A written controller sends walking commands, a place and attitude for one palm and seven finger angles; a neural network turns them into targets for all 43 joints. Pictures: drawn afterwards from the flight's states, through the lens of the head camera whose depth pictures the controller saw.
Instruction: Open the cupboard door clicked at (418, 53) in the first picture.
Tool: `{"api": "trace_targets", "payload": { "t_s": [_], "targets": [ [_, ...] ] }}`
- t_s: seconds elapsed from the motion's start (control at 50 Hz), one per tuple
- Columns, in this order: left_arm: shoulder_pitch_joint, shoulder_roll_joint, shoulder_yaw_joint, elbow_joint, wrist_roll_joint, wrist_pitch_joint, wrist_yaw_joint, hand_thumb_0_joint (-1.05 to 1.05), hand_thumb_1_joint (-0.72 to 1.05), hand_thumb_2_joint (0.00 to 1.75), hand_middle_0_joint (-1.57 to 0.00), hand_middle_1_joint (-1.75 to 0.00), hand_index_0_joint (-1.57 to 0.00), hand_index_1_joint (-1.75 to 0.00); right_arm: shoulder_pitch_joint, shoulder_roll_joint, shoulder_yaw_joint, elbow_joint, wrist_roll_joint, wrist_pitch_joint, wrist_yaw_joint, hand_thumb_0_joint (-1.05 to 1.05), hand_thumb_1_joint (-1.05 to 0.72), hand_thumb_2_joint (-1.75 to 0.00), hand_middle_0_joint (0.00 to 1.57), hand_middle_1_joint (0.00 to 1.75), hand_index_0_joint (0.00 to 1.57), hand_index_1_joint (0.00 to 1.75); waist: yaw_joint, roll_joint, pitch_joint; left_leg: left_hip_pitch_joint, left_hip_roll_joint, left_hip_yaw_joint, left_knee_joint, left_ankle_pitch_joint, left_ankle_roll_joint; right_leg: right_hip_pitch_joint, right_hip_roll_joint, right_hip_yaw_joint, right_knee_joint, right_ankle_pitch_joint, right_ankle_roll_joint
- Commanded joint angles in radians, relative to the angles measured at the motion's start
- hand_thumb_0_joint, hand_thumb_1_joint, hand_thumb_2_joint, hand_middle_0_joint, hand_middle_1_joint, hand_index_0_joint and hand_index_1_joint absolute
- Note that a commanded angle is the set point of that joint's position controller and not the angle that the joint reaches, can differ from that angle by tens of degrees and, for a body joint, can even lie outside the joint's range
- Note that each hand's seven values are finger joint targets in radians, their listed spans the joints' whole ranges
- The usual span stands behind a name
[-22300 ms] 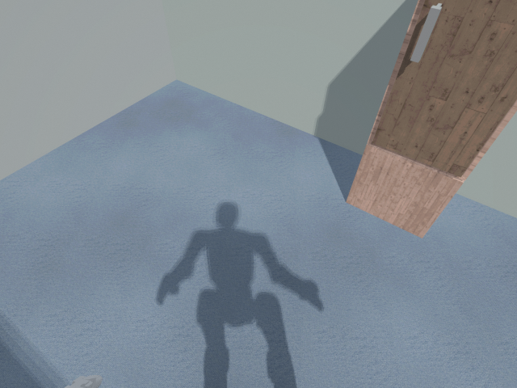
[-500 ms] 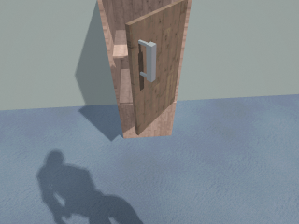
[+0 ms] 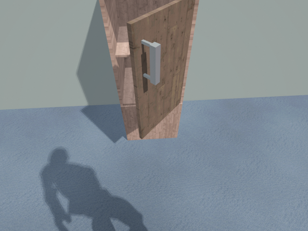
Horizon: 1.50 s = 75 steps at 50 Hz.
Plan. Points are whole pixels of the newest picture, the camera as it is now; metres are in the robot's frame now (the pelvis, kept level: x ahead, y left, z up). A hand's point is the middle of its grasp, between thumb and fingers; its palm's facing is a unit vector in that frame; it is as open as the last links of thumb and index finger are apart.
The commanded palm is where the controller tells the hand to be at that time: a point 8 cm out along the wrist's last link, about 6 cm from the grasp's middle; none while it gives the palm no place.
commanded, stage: look to check the result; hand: left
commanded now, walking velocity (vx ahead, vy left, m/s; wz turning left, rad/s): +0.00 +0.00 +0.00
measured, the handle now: (150, 62) +0.62 +0.05 +0.11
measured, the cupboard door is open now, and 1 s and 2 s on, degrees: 46 46 46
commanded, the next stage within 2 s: walk to a spot facing it in 0.22 s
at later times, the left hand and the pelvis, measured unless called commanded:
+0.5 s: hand out of the picture -0.01 +0.16 -0.18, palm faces +0.03 -0.98 -0.18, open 7.4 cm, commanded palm none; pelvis +0.01 +0.00 +0.00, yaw -3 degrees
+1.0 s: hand out of the picture +0.12 +0.17 -0.16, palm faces -0.24 -0.91 -0.33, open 7.4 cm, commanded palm none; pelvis -0.02 -0.02 -0.02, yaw -18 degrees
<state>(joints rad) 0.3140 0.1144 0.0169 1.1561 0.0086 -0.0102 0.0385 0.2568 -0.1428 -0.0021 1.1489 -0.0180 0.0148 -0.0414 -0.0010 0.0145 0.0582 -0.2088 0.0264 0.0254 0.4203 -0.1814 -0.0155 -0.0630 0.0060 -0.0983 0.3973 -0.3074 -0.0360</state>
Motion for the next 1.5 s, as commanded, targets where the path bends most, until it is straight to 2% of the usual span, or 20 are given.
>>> {"api": "trace_targets", "payload": {
  "t_s": [0.0, 0.32, 0.56, 0.62, 0.66, 0.68, 0.84, 0.86, 0.88, 0.9, 0.94, 1.0, 1.18, 1.24, 1.26, 1.28, 1.3, 1.32, 1.38, 1.48],
  "targets": [
    [0.086, 0.105, 0.011, -0.012, -0.005, -0.008, 0.006, 0.0, 0.9, 0.9, -0.2, -0.3, -0.2, -0.3, 0.07, -0.072, -0.008, -0.014, 0.0, -0.011, -0.005, 0.0, -0.9, -0.9, 0.2, 0.3, 0.2, 0.3, -0.001, -0.021, 0.015, 0.054, 0.074, -0.052, -0.032, 0.189, 0.043, -0.083, -0.123, 0.09, -0.093, 0.249, -0.004],
    [0.083, 0.108, 0.01, -0.014, -0.006, -0.009, 0.006, 0.0, 0.9, 0.9, -0.2, -0.3, -0.2, -0.3, 0.073, -0.073, -0.008, -0.008, 0.0, -0.01, -0.007, 0.0, -0.9, -0.9, 0.2, 0.3, 0.2, 0.3, 0.001, -0.027, 0.036, 0.053, 0.072, -0.049, -0.041, 0.176, 0.038, -0.078, -0.119, 0.094, -0.104, 0.256, -0.002],
    [0.007, 0.186, 0.084, -0.108, 0.01, 0.036, -0.01, 0.0, 0.9, 0.9, -0.2, -0.3, -0.2, -0.3, 0.023, -0.104, -0.064, -0.114, -0.002, 0.015, -0.019, 0.0, -0.9, -0.9, 0.2, 0.3, 0.2, 0.3, -0.007, -0.069, 0.01, -0.009, 0.085, 0.067, 0.142, 0.026, 0.007, -0.171, -0.151, 0.26, 0.017, 0.402, -0.071],
    [-0.035, 0.17, 0.088, -0.149, 0.009, 0.041, -0.019, 0.0, 0.9, 0.9, -0.2, -0.3, -0.2, -0.3, 0.05, -0.15, -0.076, -0.13, -0.005, 0.006, -0.023, 0.0, -0.9, -0.9, 0.2, 0.3, 0.2, 0.3, -0.022, 0.079, -0.009, 0.083, 0.192, -0.027, 0.03, 0.111, 0.053, -0.283, -0.049, 0.191, 0.141, 0.286, -0.023],
    [-0.081, 0.138, 0.086, -0.188, 0.01, 0.049, -0.029, 0.0, 0.9, 0.9, -0.2, -0.3, -0.2, -0.3, 0.098, -0.206, -0.089, -0.139, -0.013, -0.002, -0.027, 0.0, -0.9, -0.9, 0.2, 0.3, 0.2, 0.3, -0.041, 0.262, -0.02, 0.107, 0.391, -0.189, -0.133, 0.142, 0.179, -0.405, 0.02, 0.081, 0.479, -0.193, 0.016],
    [-0.104, 0.141, 0.087, -0.204, 0.013, 0.053, -0.033, 0.0, 0.9, 0.9, -0.2, -0.3, -0.2, -0.3, 0.1, -0.21, -0.085, -0.151, -0.014, -0.005, -0.026, 0.0, -0.9, -0.9, 0.2, 0.3, 0.2, 0.3, -0.039, 0.212, -0.033, 0.085, 0.43, -0.213, -0.156, 0.08, 0.213, -0.413, -0.013, 0.109, 0.617, -0.278, 0.016],
    [-0.016, 0.161, 0.095, -0.224, 0.017, 0.043, -0.054, 0.0, 0.9, 0.9, -0.2, -0.3, -0.2, -0.3, -0.08, -0.241, -0.098, -0.248, -0.015, 0.003, 0.001, 0.0, -0.9, -0.9, 0.2, 0.3, 0.2, 0.3, 0.057, 0.086, -0.063, -0.075, 0.3, 0.111, 0.076, 0.022, 0.072, -0.149, -0.021, 0.01, 0.186, 0.021, 0.03],
    [0.012, 0.222, 0.105, -0.22, 0.022, 0.033, -0.048, 0.0, 0.9, 0.9, -0.2, -0.3, -0.2, -0.3, -0.089, -0.213, -0.096, -0.265, -0.006, 0.008, 0.006, 0.0, -0.9, -0.9, 0.2, 0.3, 0.2, 0.3, 0.076, -0.074, -0.058, -0.156, 0.216, 0.161, 0.241, -0.097, 0.018, -0.08, -0.086, 0.119, 0.019, 0.155, 0.005],
    [0.011, 0.351, 0.129, -0.235, 0.033, 0.021, -0.03, 0.0, 0.9, 0.9, -0.2, -0.3, -0.2, -0.3, -0.096, -0.134, -0.081, -0.314, 0.0, 0.016, 0.02, 0.0, -0.9, -0.9, 0.2, 0.3, 0.2, 0.3, 0.08, -0.389, -0.053, -0.377, 0.061, 0.202, 0.52, -0.407, -0.046, -0.031, -0.347, 0.53, -0.108, 0.303, -0.111],
    [0.04, 0.382, 0.126, -0.237, 0.017, 0.027, -0.025, 0.0, 0.9, 0.9, -0.2, -0.3, -0.2, -0.3, -0.141, -0.166, -0.083, -0.326, -0.001, 0.026, 0.022, 0.0, -0.9, -0.9, 0.2, 0.3, 0.2, 0.3, 0.114, -0.273, -0.06, -0.368, 0.058, 0.052, 0.669, -0.456, -0.035, -0.095, -0.398, 0.556, -0.107, 0.258, -0.189],
    [-0.068, 0.312, 0.114, -0.259, 0.019, 0.026, -0.013, 0.0, 0.9, 0.9, -0.2, -0.3, -0.2, -0.3, -0.177, -0.167, -0.088, -0.323, 0.0, 0.024, 0.018, 0.0, -0.9, -0.9, 0.2, 0.3, 0.2, 0.3, 0.053, -0.257, -0.017, -0.439, 0.071, -0.032, 0.759, -0.314, -0.033, -0.085, -0.286, 0.492, -0.051, 0.344, -0.171],
    [-0.087, 0.279, 0.104, -0.281, 0.017, 0.018, -0.008, 0.0, 0.9, 0.9, -0.2, -0.3, -0.2, -0.3, -0.139, -0.149, -0.081, -0.304, 0.003, 0.022, 0.017, 0.0, -0.9, -0.9, 0.2, 0.3, 0.2, 0.3, 0.027, -0.146, -0.111, -0.37, 0.056, -0.021, 0.707, -0.236, -0.05, -0.007, -0.23, 0.395, 0.015, 0.552, -0.151],
    [-0.048, 0.305, 0.114, -0.28, 0.024, 0.026, -0.013, 0.0, 0.9, 0.9, -0.2, -0.3, -0.2, -0.3, -0.186, -0.143, -0.074, -0.349, 0.017, 0.008, 0.006, 0.0, -0.9, -0.9, 0.2, 0.3, 0.2, 0.3, 0.045, -0.145, -0.11, -0.251, 0.002, -0.033, 0.412, -0.279, -0.038, -0.027, -0.219, 0.511, 0.028, 0.606, -0.176],
    [-0.119, 0.295, 0.113, -0.299, 0.013, 0.033, -0.019, 0.0, 0.9, 0.9, -0.2, -0.3, -0.2, -0.3, -0.073, -0.148, -0.07, -0.321, 0.019, -0.004, -0.003, 0.0, -0.9, -0.9, 0.2, 0.3, 0.2, 0.3, -0.018, -0.118, -0.122, -0.047, -0.011, -0.026, 0.141, -0.125, -0.026, -0.147, -0.158, 0.487, 0.081, 0.543, -0.114],
    [-0.134, 0.267, 0.105, -0.309, 0.007, 0.036, -0.022, 0.0, 0.9, 0.9, -0.2, -0.3, -0.2, -0.3, -0.026, -0.173, -0.073, -0.307, 0.016, -0.014, -0.008, 0.0, -0.9, -0.9, 0.2, 0.3, 0.2, 0.3, -0.042, -0.069, -0.133, 0.117, 0.039, -0.053, -0.007, -0.036, -0.01, -0.272, -0.098, 0.44, 0.137, 0.423, -0.062],
    [-0.106, 0.201, 0.093, -0.323, 0.001, 0.038, -0.032, 0.0, 0.9, 0.9, -0.2, -0.3, -0.2, -0.3, -0.003, -0.267, -0.089, -0.31, 0.004, -0.023, -0.011, 0.0, -0.9, -0.9, 0.2, 0.3, 0.2, 0.3, -0.038, 0.196, -0.159, 0.254, 0.285, -0.304, -0.104, 0.065, 0.065, -0.462, 0.044, 0.305, 0.291, 0.029, 0.007],
    [-0.116, 0.198, 0.087, -0.346, 0.006, 0.036, -0.042, 0.0, 0.9, 0.9, -0.2, -0.3, -0.2, -0.3, 0.022, -0.324, -0.096, -0.328, -0.006, -0.015, -0.015, 0.0, -0.9, -0.9, 0.2, 0.3, 0.2, 0.3, -0.042, 0.298, -0.128, 0.203, 0.482, -0.442, -0.143, 0.2, 0.189, -0.534, 0.068, 0.153, 0.54, -0.343, 0.058],
    [-0.155, 0.226, 0.093, -0.337, 0.02, 0.042, -0.048, 0.0, 0.9, 0.9, -0.2, -0.3, -0.2, -0.3, 0.013, -0.298, -0.085, -0.328, -0.014, -0.015, -0.017, 0.0, -0.9, -0.9, 0.2, 0.3, 0.2, 0.3, -0.052, 0.191, -0.082, 0.093, 0.46, -0.411, -0.147, 0.199, 0.213, -0.522, 0.031, 0.191, 0.702, -0.304, 0.067],
    [-0.125, 0.208, 0.1, -0.313, 0.017, 0.047, -0.07, 0.0, 0.9, 0.9, -0.2, -0.3, -0.2, -0.3, -0.097, -0.227, -0.062, -0.367, -0.013, -0.021, -0.015, 0.0, -0.9, -0.9, 0.2, 0.3, 0.2, 0.3, 0.02, 0.168, -0.053, 0.053, 0.309, -0.138, -0.082, 0.326, 0.156, -0.523, -0.024, 0.139, 0.826, -0.156, 0.09],
    [-0.186, 0.172, 0.078, -0.338, 0.014, 0.052, -0.077, 0.0, 0.9, 0.9, -0.2, -0.3, -0.2, -0.3, 0.001, -0.24, -0.078, -0.325, -0.014, -0.018, -0.008, 0.0, -0.9, -0.9, 0.2, 0.3, 0.2, 0.3, -0.025, 0.168, -0.082, 0.121, 0.287, 0.007, -0.033, 0.397, 0.135, -0.425, -0.033, 0.048, 0.529, -0.135, 0.09]
  ]
}}
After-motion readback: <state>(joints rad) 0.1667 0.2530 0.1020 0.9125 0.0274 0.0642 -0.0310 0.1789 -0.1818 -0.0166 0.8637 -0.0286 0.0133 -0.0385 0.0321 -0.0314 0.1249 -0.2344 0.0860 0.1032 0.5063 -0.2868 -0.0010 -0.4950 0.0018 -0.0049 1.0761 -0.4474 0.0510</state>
